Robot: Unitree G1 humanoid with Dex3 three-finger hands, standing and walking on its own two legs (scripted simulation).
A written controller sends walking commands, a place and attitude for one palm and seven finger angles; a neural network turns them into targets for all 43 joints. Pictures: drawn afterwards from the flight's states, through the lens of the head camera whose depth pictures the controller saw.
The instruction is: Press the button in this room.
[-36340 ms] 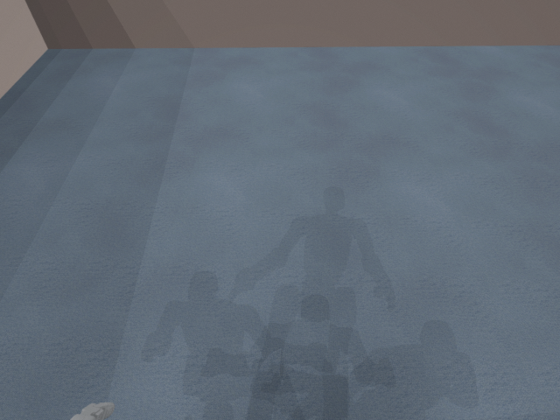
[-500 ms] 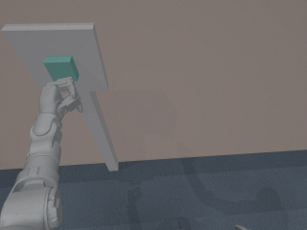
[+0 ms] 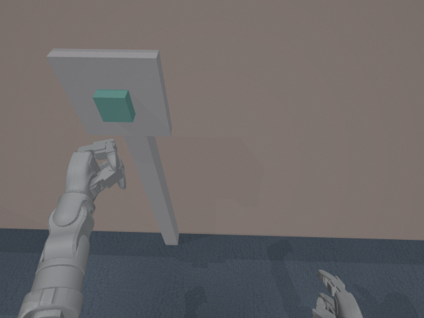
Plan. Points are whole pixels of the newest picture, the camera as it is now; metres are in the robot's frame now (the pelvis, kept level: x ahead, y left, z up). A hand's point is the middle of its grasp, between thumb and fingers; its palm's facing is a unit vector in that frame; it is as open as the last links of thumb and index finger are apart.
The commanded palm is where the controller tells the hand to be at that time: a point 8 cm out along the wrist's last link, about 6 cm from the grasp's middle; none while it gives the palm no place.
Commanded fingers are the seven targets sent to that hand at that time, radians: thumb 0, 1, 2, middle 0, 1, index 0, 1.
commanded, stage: draw the hand back to the body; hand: left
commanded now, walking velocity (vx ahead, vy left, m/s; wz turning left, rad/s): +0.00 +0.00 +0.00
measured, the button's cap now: (115, 105) +0.50 +0.23 +0.13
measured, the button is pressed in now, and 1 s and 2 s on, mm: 0 0 0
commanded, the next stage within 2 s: step back with the hand held close in 1.48 s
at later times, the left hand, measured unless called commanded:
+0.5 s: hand (91, 197) +0.27 +0.20 +0.13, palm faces +0.07 -1.00 -0.05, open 3.1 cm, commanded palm +0.24 +0.26 +0.14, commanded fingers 0.00 0.90 0.90 -1.30 -1.50 -1.30 -1.50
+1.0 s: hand (45, 227) +0.21 +0.23 +0.16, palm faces +0.34 -0.88 -0.34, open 3.1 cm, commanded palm +0.16 +0.28 +0.18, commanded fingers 0.00 0.90 0.90 -1.30 -1.50 -1.30 -1.50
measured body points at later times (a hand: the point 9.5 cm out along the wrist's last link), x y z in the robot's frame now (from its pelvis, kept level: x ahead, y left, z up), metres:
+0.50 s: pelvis -0.01 -0.01 +0.01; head -0.02 -0.03 +0.46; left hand +0.26 +0.26 +0.14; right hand +0.16 -0.25 -0.07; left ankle -0.02 +0.10 -0.72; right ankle -0.01 -0.10 -0.72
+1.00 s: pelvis +0.00 +0.01 +0.02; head -0.02 -0.02 +0.47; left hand +0.19 +0.28 +0.18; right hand +0.18 -0.21 -0.07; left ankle -0.02 +0.10 -0.72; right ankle -0.01 -0.10 -0.72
